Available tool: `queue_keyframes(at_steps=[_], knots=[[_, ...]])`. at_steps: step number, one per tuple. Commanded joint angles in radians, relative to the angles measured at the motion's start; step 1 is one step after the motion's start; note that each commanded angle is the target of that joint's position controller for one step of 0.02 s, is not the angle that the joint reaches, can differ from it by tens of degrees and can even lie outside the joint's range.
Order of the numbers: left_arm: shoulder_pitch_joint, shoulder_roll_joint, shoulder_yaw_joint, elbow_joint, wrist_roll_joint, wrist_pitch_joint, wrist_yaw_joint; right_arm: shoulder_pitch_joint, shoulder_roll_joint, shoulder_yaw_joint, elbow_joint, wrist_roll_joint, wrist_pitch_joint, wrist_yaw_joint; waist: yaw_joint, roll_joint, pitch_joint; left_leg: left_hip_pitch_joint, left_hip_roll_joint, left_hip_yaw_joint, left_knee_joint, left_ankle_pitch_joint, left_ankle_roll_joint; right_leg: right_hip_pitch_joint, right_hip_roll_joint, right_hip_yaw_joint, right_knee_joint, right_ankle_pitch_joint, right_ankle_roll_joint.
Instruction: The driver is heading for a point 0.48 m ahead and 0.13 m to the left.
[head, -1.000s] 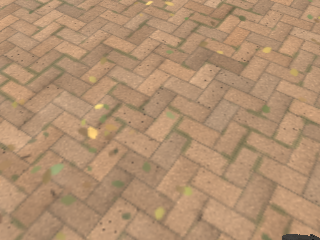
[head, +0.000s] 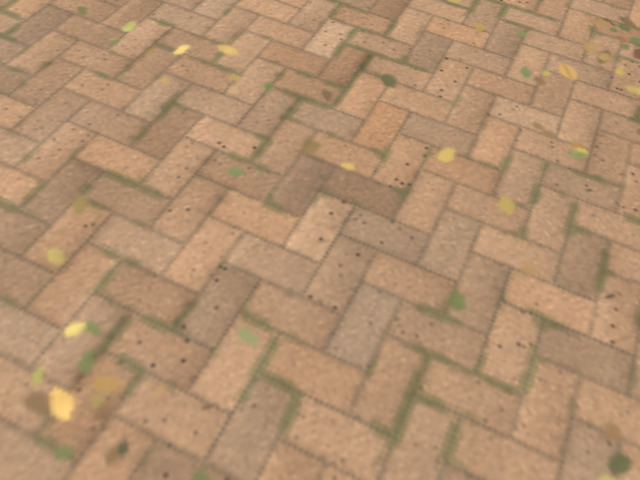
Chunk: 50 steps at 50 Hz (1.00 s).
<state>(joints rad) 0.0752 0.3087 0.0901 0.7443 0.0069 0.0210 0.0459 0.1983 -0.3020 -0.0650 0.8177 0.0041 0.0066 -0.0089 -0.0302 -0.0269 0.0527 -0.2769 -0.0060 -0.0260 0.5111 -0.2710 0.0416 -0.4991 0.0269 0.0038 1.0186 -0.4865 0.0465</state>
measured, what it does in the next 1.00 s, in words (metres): steps on the spot, turning left: right foot, then left foot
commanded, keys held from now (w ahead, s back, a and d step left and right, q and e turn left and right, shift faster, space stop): q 0.82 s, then no key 0.18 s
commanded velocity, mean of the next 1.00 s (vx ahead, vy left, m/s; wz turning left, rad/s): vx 0.00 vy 0.00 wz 0.54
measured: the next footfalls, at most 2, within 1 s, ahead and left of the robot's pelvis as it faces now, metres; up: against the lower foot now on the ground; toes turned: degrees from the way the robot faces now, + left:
right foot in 0.30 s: +0.11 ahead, -0.13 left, +0.00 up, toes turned +16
left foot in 0.72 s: +0.01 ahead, +0.12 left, +0.00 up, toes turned +29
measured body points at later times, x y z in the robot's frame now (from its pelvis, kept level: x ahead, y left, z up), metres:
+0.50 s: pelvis +0.03 -0.03 +0.00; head +0.08 -0.04 +0.45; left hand +0.08 +0.28 -0.09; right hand +0.25 -0.28 -0.11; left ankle -0.04 +0.09 -0.66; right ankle +0.07 -0.15 -0.74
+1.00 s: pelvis +0.02 +0.02 +0.01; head +0.03 +0.07 +0.45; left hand -0.02 +0.35 -0.11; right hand +0.30 -0.13 -0.07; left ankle -0.02 +0.10 -0.74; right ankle +0.11 -0.11 -0.67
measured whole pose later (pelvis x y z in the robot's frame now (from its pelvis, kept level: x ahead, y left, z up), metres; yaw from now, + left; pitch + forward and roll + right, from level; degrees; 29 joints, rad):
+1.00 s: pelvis +0.02 +0.02 +0.01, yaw +33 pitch +1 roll -2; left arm 0.12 0.34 0.09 0.77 0.00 0.02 0.03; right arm 0.17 -0.29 -0.05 0.66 0.00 0.02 -0.02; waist 0.00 -0.04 0.06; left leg -0.24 -0.05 -0.07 0.42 -0.20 0.06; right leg -0.49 -0.03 0.04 0.96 -0.34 0.08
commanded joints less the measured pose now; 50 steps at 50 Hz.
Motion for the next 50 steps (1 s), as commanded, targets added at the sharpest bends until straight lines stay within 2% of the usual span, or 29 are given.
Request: queue_keyframes(at_steps=[1, 5, 10, 12, 14, 15, 16, 17, 18, 19, 20, 21, 23, 26, 28, 30, 32, 34, 35, 36, 37, 38, 39, 40, 41, 42, 45, 50], knots=[[-0.029, 0.07, 0.021, -0.07, -0.006, -0.017, 0.007, -0.032, -0.166, -0.041, -0.073, 0.015, -0.008, -0.022, 0.023, 0.138, -0.153, 0.246, 0.234, -0.27, -0.124, 0.681, 0.185, -0.135, -0.015, 0.06, 0.046, 0.063, 0.029], [-0.059, 0.044, 0.009, -0.071, -0.014, -0.029, -0.002, -0.016, -0.191, -0.054, -0.083, 0.016, 0.013, -0.036, 0.003, 0.151, -0.16, 0.261, 0.203, -0.277, -0.11, 0.619, 0.173, -0.072, 0.0, 0.06, -0.17, 0.134, 0.047], [-0.047, 0.071, 0.013, -0.064, -0.02, -0.037, -0.019, -0.054, -0.203, -0.06, -0.107, 0.015, 0.029, -0.027, -0.002, 0.195, -0.142, 0.173, 0.191, -0.362, -0.1, 0.538, 0.173, 0.075, 0.022, 0.068, -0.336, 0.14, 0.04], [-0.02, 0.082, 0.018, -0.057, -0.022, -0.046, -0.028, -0.077, -0.198, -0.058, -0.117, 0.02, 0.034, -0.025, 0.009, 0.208, -0.135, 0.164, 0.177, -0.408, -0.081, 0.5, 0.158, 0.129, 0.028, 0.069, -0.438, 0.163, 0.026], [0.048, 0.09, 0.025, -0.032, -0.019, -0.057, -0.035, -0.117, -0.182, -0.051, -0.135, 0.03, 0.039, -0.032, 0.056, 0.198, -0.133, 0.115, 0.123, -0.417, -0.034, 0.377, 0.103, 0.269, 0.017, 0.054, -0.661, 0.355, -0.001], [0.076, 0.136, 0.037, -0.027, -0.008, -0.058, -0.031, -0.093, -0.146, -0.04, -0.142, 0.02, 0.037, -0.035, 0.046, 0.13, -0.159, 0.026, 0.076, -0.382, 0.044, 0.209, 0.055, 0.396, -0.095, 0.132, -0.685, 0.461, -0.042], [0.064, 0.204, 0.047, -0.043, 0.009, -0.049, -0.02, -0.021, -0.081, -0.022, -0.141, -0.003, 0.031, -0.03, -0.012, -0.135, -0.181, -0.129, -0.064, -0.225, 0.267, -0.209, -0.008, 0.507, -0.313, 0.339, -0.665, 0.77, -0.144], [0.069, 0.198, 0.043, -0.042, 0.039, -0.048, -0.028, -0.01, -0.145, -0.042, -0.154, 0.008, 0.022, -0.028, -0.001, -0.245, -0.164, -0.272, -0.108, -0.145, 0.471, -0.445, -0.055, 0.469, -0.45, 0.52, -0.687, 0.849, -0.311], [0.041, 0.149, 0.028, -0.058, 0.032, -0.053, -0.03, 0.008, -0.217, -0.066, -0.13, 0.013, 0.022, -0.028, -0.002, -0.141, -0.139, -0.286, -0.048, -0.157, 0.624, -0.391, -0.081, 0.438, -0.433, 0.458, -0.692, 0.789, -0.332], [0.002, 0.108, 0.018, -0.062, 0.021, -0.054, -0.027, 0.003, -0.227, -0.077, -0.116, 0.019, 0.029, -0.027, -0.013, -0.1, -0.113, -0.298, -0.03, -0.139, 0.674, -0.316, -0.096, 0.416, -0.362, 0.346, -0.681, 0.719, -0.288], [-0.021, 0.093, 0.011, -0.068, 0.008, -0.052, -0.023, 0.009, -0.204, -0.076, -0.103, 0.021, 0.043, -0.031, -0.015, -0.085, -0.095, -0.302, -0.017, -0.124, 0.691, -0.264, -0.114, 0.403, -0.309, 0.264, -0.682, 0.65, -0.253], [-0.025, 0.094, 0.009, -0.063, -0.001, -0.049, -0.018, -0.005, -0.182, -0.07, -0.111, 0.018, 0.05, -0.029, -0.004, -0.097, -0.077, -0.317, -0.009, -0.11, 0.701, -0.214, -0.131, 0.396, -0.293, 0.225, -0.687, 0.647, -0.251], [0.008, 0.104, 0.01, -0.049, 0.004, -0.04, -0.005, -0.046, -0.137, -0.056, -0.141, 0.025, 0.051, -0.02, 0.021, -0.127, -0.07, -0.314, -0.001, -0.055, 0.636, -0.161, -0.149, 0.404, -0.263, 0.148, -0.705, 0.656, -0.258], [0.05, 0.132, 0.019, -0.039, 0.007, -0.03, 0.005, -0.099, -0.111, -0.041, -0.184, 0.023, 0.047, -0.009, 0.06, -0.136, -0.106, -0.305, 0.034, -0.025, 0.491, -0.149, -0.158, 0.489, -0.301, 0.118, -0.705, 0.682, -0.28], [0.037, 0.157, 0.027, -0.041, 0.003, -0.025, 0.0, -0.103, -0.1, -0.033, -0.199, 0.017, 0.047, 0.001, 0.063, -0.139, -0.122, -0.231, 0.051, 0.005, 0.391, -0.143, -0.147, 0.472, -0.315, 0.08, -0.703, 0.687, -0.278], [0.022, 0.175, 0.033, -0.042, -0.002, -0.021, -0.009, -0.09, -0.108, -0.034, -0.206, 0.017, 0.051, 0.01, 0.058, -0.149, -0.123, -0.15, 0.048, 0.043, 0.306, -0.126, -0.13, 0.434, -0.321, 0.045, -0.698, 0.691, -0.27], [0.023, 0.185, 0.036, -0.037, -0.014, -0.02, -0.018, -0.075, -0.119, -0.04, -0.211, 0.018, 0.058, 0.02, 0.052, -0.152, -0.116, -0.102, 0.039, 0.07, 0.219, -0.103, -0.107, 0.426, -0.335, 0.03, -0.676, 0.668, -0.256], [0.005, 0.189, 0.037, -0.032, -0.034, -0.021, -0.023, -0.027, -0.118, -0.047, -0.203, 0.018, 0.064, 0.03, 0.016, -0.138, -0.112, -0.008, 0.022, 0.1, 0.056, 0.002, -0.063, 0.396, -0.333, -0.002, -0.61, 0.616, -0.211], [0.026, 0.169, 0.033, -0.019, -0.04, -0.022, -0.025, 0.015, -0.128, -0.055, -0.189, 0.016, 0.065, 0.028, 0.0, -0.111, -0.118, 0.086, 0.0, 0.1, -0.045, 0.089, -0.03, 0.347, -0.307, -0.039, -0.536, 0.54, -0.161], [0.09, 0.125, 0.022, 0.004, -0.022, -0.024, -0.031, 0.061, -0.185, -0.076, -0.181, 0.017, 0.062, 0.016, 0.0, 0.036, -0.135, 0.242, 0.055, -0.021, -0.121, 0.31, 0.019, 0.214, -0.243, -0.12, -0.364, 0.373, -0.078], [0.08, 0.053, -0.005, -0.043, 0.04, -0.023, -0.037, 0.079, -0.311, -0.099, -0.21, 0.011, 0.054, -0.003, 0.032, 0.365, -0.141, 0.386, 0.338, -0.415, -0.106, 0.737, 0.17, -0.095, -0.094, -0.169, -0.034, -0.189, 0.029], [-0.025, 0.095, 0.006, -0.077, 0.018, -0.025, -0.024, 0.095, -0.281, -0.085, -0.226, -0.03, 0.024, 0.014, -0.052, 0.265, -0.211, 0.288, 0.408, -0.519, -0.151, 0.658, 0.327, -0.144, -0.037, 0.015, 0.14, -0.236, 0.03], [-0.048, 0.128, 0.017, -0.08, -0.009, -0.021, -0.017, 0.054, -0.251, -0.075, -0.221, -0.03, 0.001, 0.02, -0.031, 0.184, -0.159, 0.251, 0.353, -0.431, -0.175, 0.549, 0.298, -0.16, -0.06, 0.049, 0.193, -0.158, 0.014], [-0.033, 0.134, 0.022, -0.071, -0.013, -0.018, -0.011, 0.005, -0.224, -0.07, -0.217, -0.012, -0.01, 0.014, -0.001, 0.159, -0.117, 0.217, 0.293, -0.36, -0.18, 0.443, 0.238, -0.167, -0.077, 0.06, 0.169, -0.061, 0.001], [-0.02, 0.14, 0.027, -0.054, -0.005, -0.015, -0.003, -0.032, -0.191, -0.059, -0.222, 0.003, -0.01, 0.006, 0.014, 0.134, -0.103, 0.201, 0.257, -0.327, -0.179, 0.388, 0.196, -0.162, -0.088, 0.069, 0.14, 0.004, 0.001], [0.004, 0.144, 0.029, -0.046, 0.0, -0.012, -0.001, -0.061, -0.177, -0.049, -0.227, 0.008, -0.006, -0.002, 0.034, 0.143, -0.105, 0.17, 0.235, -0.292, -0.182, 0.41, 0.183, -0.125, -0.082, 0.064, 0.135, 0.06, 0.008], [0.046, 0.12, 0.024, -0.03, -0.01, -0.013, -0.009, -0.053, -0.143, -0.032, -0.231, -0.007, -0.007, -0.016, 0.041, 0.154, -0.148, 0.175, 0.208, -0.242, -0.183, 0.464, 0.188, -0.06, -0.063, 0.05, 0.106, 0.144, 0.028], [0.01, 0.085, 0.004, -0.04, -0.008, -0.011, -0.016, -0.044, -0.146, -0.025, -0.21, -0.013, -0.002, -0.02, 0.012, 0.163, -0.116, 0.168, 0.198, -0.248, -0.186, 0.34, 0.187, 0.01, -0.077, 0.05, -0.146, 0.16, 0.044]])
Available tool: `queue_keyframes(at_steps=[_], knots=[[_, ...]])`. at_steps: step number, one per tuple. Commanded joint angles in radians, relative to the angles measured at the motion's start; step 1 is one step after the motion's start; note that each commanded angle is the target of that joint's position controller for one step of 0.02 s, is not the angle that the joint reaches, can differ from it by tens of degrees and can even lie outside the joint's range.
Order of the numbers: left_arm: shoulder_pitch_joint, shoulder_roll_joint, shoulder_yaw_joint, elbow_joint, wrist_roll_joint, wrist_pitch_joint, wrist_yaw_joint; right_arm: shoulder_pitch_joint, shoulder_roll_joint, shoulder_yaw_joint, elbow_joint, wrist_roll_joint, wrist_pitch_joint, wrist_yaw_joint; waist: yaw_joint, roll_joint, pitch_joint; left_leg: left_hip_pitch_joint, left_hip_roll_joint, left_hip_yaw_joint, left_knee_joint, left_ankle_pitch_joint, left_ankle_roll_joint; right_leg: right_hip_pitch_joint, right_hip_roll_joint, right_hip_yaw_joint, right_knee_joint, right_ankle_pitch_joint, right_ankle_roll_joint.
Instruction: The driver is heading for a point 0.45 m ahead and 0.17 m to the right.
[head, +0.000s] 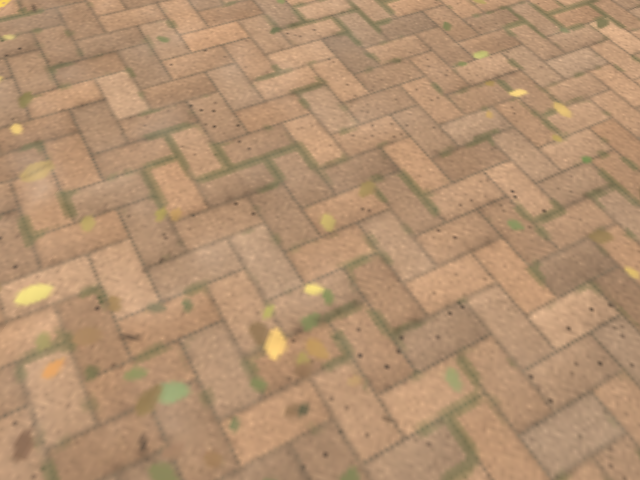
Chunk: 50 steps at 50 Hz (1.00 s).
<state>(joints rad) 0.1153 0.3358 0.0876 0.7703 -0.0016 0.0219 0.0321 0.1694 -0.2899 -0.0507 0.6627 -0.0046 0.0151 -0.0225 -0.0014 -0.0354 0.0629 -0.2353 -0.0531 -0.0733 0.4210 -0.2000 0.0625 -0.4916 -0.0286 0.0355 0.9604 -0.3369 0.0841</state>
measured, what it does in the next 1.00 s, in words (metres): steps on the spot: right foot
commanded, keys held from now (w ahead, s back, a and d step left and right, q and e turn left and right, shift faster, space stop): no key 0.96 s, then w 0.04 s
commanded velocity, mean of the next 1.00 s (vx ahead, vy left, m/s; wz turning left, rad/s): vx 0.00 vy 0.00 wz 0.07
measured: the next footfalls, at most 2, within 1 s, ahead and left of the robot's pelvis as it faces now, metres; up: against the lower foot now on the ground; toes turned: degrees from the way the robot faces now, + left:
right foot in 0.18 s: +0.06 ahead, -0.16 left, +0.00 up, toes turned +2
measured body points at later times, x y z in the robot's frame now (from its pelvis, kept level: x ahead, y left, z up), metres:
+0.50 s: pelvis +0.03 -0.04 -0.01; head +0.04 -0.04 +0.44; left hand +0.16 +0.23 -0.12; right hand +0.15 -0.30 -0.13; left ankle +0.01 +0.08 -0.75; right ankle +0.02 -0.16 -0.75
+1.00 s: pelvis +0.03 -0.05 -0.01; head +0.03 -0.05 +0.44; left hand +0.10 +0.22 -0.14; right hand +0.10 -0.32 -0.15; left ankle +0.01 +0.08 -0.75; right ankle +0.02 -0.16 -0.75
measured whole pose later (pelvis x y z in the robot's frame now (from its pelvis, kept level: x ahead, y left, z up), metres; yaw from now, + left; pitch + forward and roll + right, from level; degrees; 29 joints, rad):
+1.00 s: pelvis +0.03 -0.05 -0.01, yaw +2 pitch -2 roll +0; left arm 0.17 0.26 0.01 1.00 0.00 -0.02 0.01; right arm 0.20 -0.25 -0.04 0.99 0.00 0.02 -0.04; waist 0.00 0.01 0.04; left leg -0.15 -0.02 -0.11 0.47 -0.28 -0.02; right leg -0.16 0.02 0.01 0.48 -0.28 -0.02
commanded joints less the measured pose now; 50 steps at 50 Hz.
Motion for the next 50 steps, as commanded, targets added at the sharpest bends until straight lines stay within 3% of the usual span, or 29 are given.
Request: queue_keyframes(at_steps=[1, 6, 8, 9, 10, 11, 12, 13, 16, 25, 48, 50], knots=[[-0.034, 0.058, 0.004, -0.067, 0.0, -0.014, -0.005, -0.018, -0.16, -0.039, -0.051, -0.006, -0.009, -0.004, -0.023, 0.174, -0.116, 0.107, 0.245, -0.207, -0.097, 0.241, 0.169, 0.031, -0.023, 0.016, -0.13, 0.002, 0.005], [-0.013, 0.059, -0.001, -0.059, -0.006, -0.026, -0.013, -0.037, -0.143, -0.024, -0.022, -0.003, -0.004, 0.013, -0.021, 0.168, -0.094, 0.055, 0.238, -0.247, -0.058, 0.234, 0.167, 0.173, -0.006, -0.005, -0.337, -0.009, -0.014], [0.032, 0.04, -0.009, -0.041, 0.006, -0.038, -0.021, -0.046, -0.111, -0.009, -0.004, 0.008, -0.005, 0.014, 0.024, 0.131, -0.1, 0.022, 0.201, -0.23, -0.023, 0.232, 0.114, 0.314, -0.004, -0.01, -0.587, 0.22, -0.04], [0.047, 0.072, -0.008, -0.04, 0.019, -0.044, -0.019, -0.01, -0.086, 0.0, 0.006, -0.005, -0.014, 0.014, 0.012, 0.082, -0.13, -0.012, 0.165, -0.212, -0.002, 0.168, 0.061, 0.415, -0.067, 0.057, -0.606, 0.393, -0.062], [0.046, 0.147, 0.005, -0.047, 0.023, -0.044, -0.015, 0.047, -0.09, -0.003, 0.015, -0.024, -0.024, 0.018, -0.042, -0.038, -0.149, -0.051, 0.084, -0.137, 0.056, 0.043, 0.015, 0.463, -0.156, 0.12, -0.546, 0.586, -0.11], [0.007, 0.116, -0.002, -0.033, 0.016, -0.042, -0.021, 0.064, -0.072, 0.0, 0.024, -0.021, -0.026, 0.018, -0.066, -0.122, -0.159, 0.007, 0.043, -0.071, 0.031, -0.05, -0.024, 0.371, -0.165, 0.134, -0.541, 0.461, -0.172], [-0.024, 0.064, -0.015, -0.045, 0.011, -0.045, -0.028, 0.018, -0.098, -0.003, 0.031, -0.025, -0.023, 0.016, -0.037, -0.09, -0.133, 0.039, 0.048, -0.067, 0.024, -0.022, -0.043, 0.328, -0.124, 0.114, -0.556, 0.331, -0.165], [-0.023, 0.057, -0.018, -0.04, 0.014, -0.049, -0.03, -0.021, -0.111, -0.009, 0.027, -0.018, -0.017, 0.013, -0.016, -0.073, -0.117, 0.036, 0.048, -0.067, 0.035, 0.02, -0.038, 0.316, -0.094, 0.086, -0.555, 0.278, -0.138], [0.008, 0.064, -0.024, -0.019, 0.013, -0.068, -0.031, -0.021, -0.099, -0.009, 0.033, -0.01, 0.002, 0.006, -0.005, -0.039, -0.105, 0.043, 0.061, -0.087, 0.034, 0.114, -0.02, 0.316, -0.065, 0.055, -0.537, 0.288, -0.107], [0.012, 0.052, -0.04, 0.023, 0.008, -0.058, -0.021, 0.01, -0.084, -0.013, 0.1, -0.006, 0.0, -0.004, 0.005, 0.04, -0.083, 0.053, 0.064, -0.088, 0.022, 0.167, -0.04, 0.33, -0.041, 0.038, -0.525, 0.285, -0.111], [0.042, 0.047, -0.059, 0.188, 0.006, -0.052, -0.016, 0.034, -0.079, -0.012, 0.293, 0.0, -0.004, -0.024, 0.005, 0.031, -0.044, 0.084, 0.062, -0.057, -0.014, 0.142, -0.063, 0.314, -0.011, 0.03, -0.577, 0.22, -0.117], [0.064, 0.058, -0.056, 0.205, 0.0, -0.047, -0.011, 0.051, -0.064, -0.009, 0.315, 0.006, -0.003, -0.026, 0.009, 0.003, -0.05, 0.056, 0.018, -0.008, 0.023, -0.095, -0.057, 0.31, -0.003, 0.042, -0.605, -0.067, -0.138]])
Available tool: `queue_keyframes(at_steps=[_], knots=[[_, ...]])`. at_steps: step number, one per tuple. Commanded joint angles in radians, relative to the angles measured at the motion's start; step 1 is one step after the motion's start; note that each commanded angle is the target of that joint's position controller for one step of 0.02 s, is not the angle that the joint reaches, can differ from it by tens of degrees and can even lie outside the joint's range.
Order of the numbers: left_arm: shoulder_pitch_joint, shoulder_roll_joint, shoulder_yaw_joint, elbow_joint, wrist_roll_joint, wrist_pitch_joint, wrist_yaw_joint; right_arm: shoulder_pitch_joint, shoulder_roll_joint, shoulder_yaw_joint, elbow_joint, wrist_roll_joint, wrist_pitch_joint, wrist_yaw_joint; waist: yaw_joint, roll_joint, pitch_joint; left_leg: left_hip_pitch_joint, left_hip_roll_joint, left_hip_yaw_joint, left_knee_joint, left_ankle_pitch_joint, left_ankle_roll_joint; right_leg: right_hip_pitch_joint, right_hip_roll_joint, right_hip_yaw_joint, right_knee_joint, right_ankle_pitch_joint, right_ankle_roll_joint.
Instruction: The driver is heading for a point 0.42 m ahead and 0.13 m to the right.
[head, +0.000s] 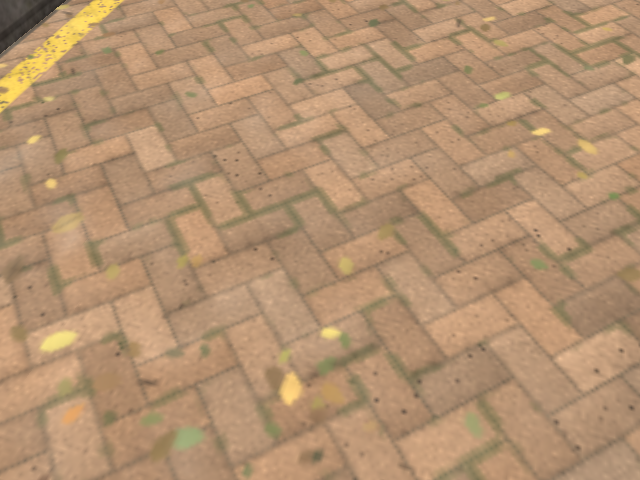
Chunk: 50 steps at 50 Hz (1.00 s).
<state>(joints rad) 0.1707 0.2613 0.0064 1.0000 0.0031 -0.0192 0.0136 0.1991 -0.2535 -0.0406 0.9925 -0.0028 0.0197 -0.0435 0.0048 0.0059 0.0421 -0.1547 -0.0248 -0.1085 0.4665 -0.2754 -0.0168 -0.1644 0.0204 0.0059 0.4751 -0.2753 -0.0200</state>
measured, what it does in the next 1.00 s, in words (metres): walks ahead: right foot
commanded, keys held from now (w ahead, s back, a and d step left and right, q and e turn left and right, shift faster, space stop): w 0.30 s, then w+e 0.38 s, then no key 0.32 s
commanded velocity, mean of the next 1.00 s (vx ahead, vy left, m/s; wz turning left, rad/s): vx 0.33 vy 0.00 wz -0.20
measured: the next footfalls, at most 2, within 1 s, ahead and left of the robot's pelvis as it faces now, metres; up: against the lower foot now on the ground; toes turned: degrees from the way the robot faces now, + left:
right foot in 0.72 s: +0.42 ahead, -0.10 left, +0.00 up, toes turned -14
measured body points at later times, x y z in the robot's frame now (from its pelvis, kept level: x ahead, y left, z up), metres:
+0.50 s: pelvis +0.13 +0.05 +0.01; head +0.14 +0.07 +0.46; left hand +0.28 +0.31 -0.12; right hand +0.07 -0.20 -0.13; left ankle +0.04 +0.14 -0.74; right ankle +0.22 -0.12 -0.67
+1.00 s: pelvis +0.36 -0.02 +0.00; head +0.40 -0.03 +0.45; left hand +0.53 +0.22 -0.12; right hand +0.42 -0.31 -0.12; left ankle +0.48 +0.14 -0.68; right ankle +0.38 -0.09 -0.74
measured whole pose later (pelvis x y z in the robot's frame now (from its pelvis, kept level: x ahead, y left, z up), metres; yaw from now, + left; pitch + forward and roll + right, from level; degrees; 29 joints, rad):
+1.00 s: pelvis +0.36 -0.02 +0.00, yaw -14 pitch +1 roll -1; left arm 0.17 0.25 0.04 0.88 0.02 -0.06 -0.03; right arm 0.16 -0.29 -0.05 0.85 0.00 -0.06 -0.05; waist 0.02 0.04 0.07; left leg -0.60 0.11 -0.06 0.94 -0.26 -0.06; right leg -0.24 0.10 -0.02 0.34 -0.11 -0.10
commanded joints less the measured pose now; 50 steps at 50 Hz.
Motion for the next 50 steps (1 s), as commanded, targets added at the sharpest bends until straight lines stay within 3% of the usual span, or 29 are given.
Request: queue_keyframes(at_steps=[1, 3, 4, 6, 8, 10, 11, 12, 13, 14, 15, 16, 18, 20, 22, 26, 31, 33, 35, 36, 37, 38, 39, 40, 41, 42, 44, 46, 50], knots=[[0.017, 0.157, 0.034, -0.024, -0.011, -0.003, 0.01, 0.015, -0.097, -0.019, -0.016, 0.01, -0.011, -0.004, 0.01, -0.077, 0.001, -0.087, -0.037, 0.059, 0.032, -0.166, 0.029, -0.033, -0.077, 0.124, -0.153, -0.322, -0.067], [0.078, 0.206, 0.049, -0.011, -0.02, -0.008, 0.016, -0.034, -0.086, -0.014, -0.047, 0.016, -0.037, 0.003, 0.033, -0.171, 0.072, -0.245, -0.032, 0.107, 0.194, -0.215, 0.035, -0.031, -0.249, 0.371, -0.294, -0.578, -0.173], [0.091, 0.225, 0.057, -0.009, -0.021, -0.016, 0.019, -0.061, -0.084, -0.012, -0.062, 0.022, -0.055, 0.01, 0.039, -0.183, 0.113, -0.284, 0.011, 0.094, 0.274, -0.188, 0.04, -0.061, -0.328, 0.476, -0.341, -0.58, -0.221], [0.087, 0.213, 0.061, -0.02, -0.015, -0.036, 0.017, -0.065, -0.094, -0.017, -0.066, 0.028, -0.08, 0.025, 0.033, -0.154, 0.118, -0.365, 0.068, 0.064, 0.368, -0.24, 0.053, -0.021, -0.367, 0.504, -0.353, -0.461, -0.242], [0.05, 0.205, 0.063, -0.042, -0.032, -0.039, 0.013, -0.051, -0.092, -0.017, -0.062, 0.033, -0.097, 0.038, 0.01, -0.132, 0.088, -0.31, 0.089, 0.079, 0.249, -0.228, 0.066, -0.005, -0.321, 0.393, -0.335, -0.337, -0.197], [-0.006, 0.21, 0.065, -0.061, -0.046, -0.03, 0.009, 0.041, -0.075, -0.021, -0.011, 0.028, -0.107, 0.045, -0.049, -0.117, 0.038, -0.028, 0.031, 0.167, 0.027, 0.0, 0.06, -0.131, -0.216, 0.22, -0.269, -0.22, -0.147], [0.007, 0.193, 0.06, -0.062, -0.04, -0.025, 0.007, 0.117, -0.076, -0.029, 0.03, 0.024, -0.104, 0.045, -0.071, -0.1, 0.009, 0.106, -0.011, 0.195, -0.003, 0.068, 0.043, -0.194, -0.174, 0.172, -0.203, -0.193, -0.133], [0.005, 0.153, 0.047, -0.066, -0.033, -0.027, 0.004, 0.193, -0.084, -0.036, 0.056, 0.024, -0.099, 0.044, -0.099, -0.051, -0.012, 0.205, 0.005, 0.153, -0.028, 0.049, 0.046, -0.258, -0.135, 0.123, -0.097, -0.161, -0.108], [-0.01, 0.072, 0.022, -0.084, -0.016, -0.034, -0.007, 0.293, -0.137, -0.048, 0.066, 0.023, -0.099, 0.035, -0.132, 0.146, -0.048, 0.304, 0.19, -0.127, -0.157, -0.093, 0.104, -0.372, -0.046, 0.012, 0.215, -0.138, -0.042], [-0.024, 0.05, 0.018, -0.137, -0.022, -0.054, -0.006, 0.368, -0.257, -0.066, 0.072, 0.017, -0.107, 0.047, -0.133, 0.32, -0.058, 0.355, 0.393, -0.545, -0.304, -0.273, 0.264, -0.568, 0.045, -0.008, 0.468, -0.301, -0.018], [-0.036, 0.11, 0.031, -0.142, -0.05, -0.067, -0.006, 0.297, -0.206, -0.049, 0.06, 0.008, -0.124, 0.053, -0.097, 0.19, 0.012, 0.276, 0.437, -0.612, -0.33, -0.417, 0.317, -0.648, -0.026, 0.076, 0.634, -0.304, -0.034], [-0.025, 0.134, 0.037, -0.136, -0.066, -0.077, -0.012, 0.217, -0.151, -0.034, 0.029, 0.01, -0.137, 0.054, -0.068, 0.127, 0.076, 0.251, 0.397, -0.498, -0.331, -0.411, 0.277, -0.701, -0.074, 0.111, 0.679, -0.188, -0.057], [-0.01, 0.14, 0.047, -0.113, -0.046, -0.084, -0.019, 0.145, -0.119, -0.019, 0.002, 0.009, -0.143, 0.057, -0.04, 0.09, 0.082, 0.236, 0.318, -0.279, -0.337, -0.147, 0.194, -0.688, -0.115, 0.111, 0.633, -0.019, -0.061], [-0.011, 0.113, 0.049, -0.108, -0.037, -0.078, -0.034, 0.175, -0.085, -0.008, 0.009, -0.004, -0.135, 0.051, -0.042, 0.103, 0.056, 0.221, 0.255, -0.094, -0.333, 0.117, 0.149, -0.627, -0.114, 0.099, 0.585, 0.088, -0.045], [-0.03, 0.076, 0.044, -0.119, -0.035, -0.067, -0.041, 0.214, -0.094, -0.008, 0.02, -0.013, -0.13, 0.041, -0.05, 0.083, 0.046, 0.208, 0.238, 0.008, -0.333, 0.272, 0.154, -0.625, -0.099, 0.085, 0.542, 0.154, -0.018], [-0.178, 0.035, 0.024, -0.202, -0.026, -0.059, -0.046, 0.195, -0.126, -0.008, 0.002, -0.011, -0.13, 0.021, -0.069, 0.064, 0.086, 0.098, 0.216, 0.143, -0.39, 0.322, 0.15, -0.534, -0.081, 0.003, 0.276, 0.314, 0.008], [-0.281, 0.037, 0.017, -0.28, -0.029, -0.063, -0.079, 0.25, -0.145, -0.015, 0.012, 0.005, -0.114, 0.016, -0.072, 0.052, 0.108, 0.218, 0.271, 0.223, -0.334, 0.526, 0.142, -0.5, -0.06, -0.062, 0.124, 0.292, -0.047], [-0.242, 0.071, 0.034, -0.292, -0.03, -0.063, -0.091, 0.22, -0.174, -0.023, -0.01, 0.002, -0.099, 0.011, -0.021, 0.088, 0.041, 0.289, 0.288, 0.254, -0.198, 0.905, 0.123, -0.415, -0.01, -0.109, 0.127, 0.212, -0.089], [-0.021, 0.141, 0.076, -0.245, -0.031, -0.055, -0.09, 0.199, -0.189, -0.029, -0.032, -0.008, -0.073, 0.001, 0.096, 0.114, -0.101, 0.269, 0.276, 0.271, 0.118, 1.165, 0.097, -0.146, 0.062, -0.133, 0.115, 0.178, -0.137], [0.126, 0.191, 0.103, -0.213, -0.026, -0.051, -0.075, 0.191, -0.188, -0.024, -0.048, -0.007, -0.073, 0.0, 0.174, 0.08, -0.172, 0.092, 0.237, 0.272, 0.36, 1.021, 0.059, 0.123, 0.028, -0.04, 0.056, 0.278, -0.176], [0.208, 0.284, 0.118, -0.201, 0.003, -0.042, -0.054, 0.286, -0.066, 0.012, -0.09, -0.033, -0.097, 0.02, 0.098, -0.183, -0.33, -0.333, 0.068, 0.266, 0.792, 0.154, -0.008, 0.551, -0.271, 0.409, 0.092, 0.493, -0.331], [0.205, 0.248, 0.104, -0.21, 0.008, -0.039, -0.047, 0.337, -0.073, 0.02, -0.064, -0.004, -0.134, 0.039, 0.09, -0.165, -0.53, -0.435, -0.04, 0.046, 1.019, -0.354, -0.01, 0.638, -0.439, 0.774, -0.059, 0.572, -0.46], [0.147, 0.198, 0.091, -0.21, 0.005, -0.04, -0.044, 0.226, -0.161, -0.011, -0.082, 0.036, -0.148, 0.047, 0.103, -0.082, -0.399, -0.47, 0.031, -0.015, 1.027, -0.29, 0.004, 0.489, -0.385, 0.58, -0.086, 0.652, -0.395], [0.056, 0.156, 0.079, -0.219, -0.007, -0.046, -0.044, 0.152, -0.156, -0.01, -0.111, 0.045, -0.151, 0.04, 0.067, -0.03, -0.237, -0.482, 0.082, 0.019, 0.949, -0.221, 0.008, 0.306, -0.335, 0.401, -0.097, 0.714, -0.341], [-0.005, 0.126, 0.07, -0.226, -0.012, -0.052, -0.047, 0.122, -0.15, -0.017, -0.108, 0.033, -0.143, 0.025, 0.031, 0.034, -0.149, -0.453, 0.116, 0.043, 0.875, -0.183, 0.002, 0.146, -0.286, 0.3, -0.13, 0.721, -0.299], [-0.044, 0.106, 0.064, -0.229, -0.006, -0.056, -0.048, 0.132, -0.149, -0.026, -0.106, 0.023, -0.126, 0.014, -0.005, 0.024, -0.112, -0.38, 0.138, 0.045, 0.819, -0.154, -0.002, 0.022, -0.248, 0.226, -0.168, 0.71, -0.277], [-0.066, 0.11, 0.064, -0.223, 0.011, -0.064, -0.054, 0.177, -0.101, -0.023, -0.102, 0.011, -0.092, 0.006, -0.043, -0.015, -0.1, -0.269, 0.138, 0.055, 0.747, -0.108, -0.017, -0.123, -0.214, 0.153, -0.213, 0.744, -0.278], [-0.062, 0.117, 0.064, -0.202, 0.018, -0.071, -0.051, 0.178, -0.09, -0.025, -0.114, 0.0, -0.076, -0.004, -0.059, -0.044, -0.109, -0.258, 0.132, 0.063, 0.645, -0.048, -0.037, -0.154, -0.196, 0.098, -0.219, 0.821, -0.279], [-0.058, 0.127, 0.061, -0.175, 0.013, -0.049, -0.025, 0.076, -0.082, -0.02, -0.148, -0.003, -0.065, -0.009, -0.033, -0.076, -0.139, -0.255, 0.135, 0.067, 0.372, 0.117, -0.051, -0.098, -0.161, 0.044, -0.205, 0.741, -0.229]])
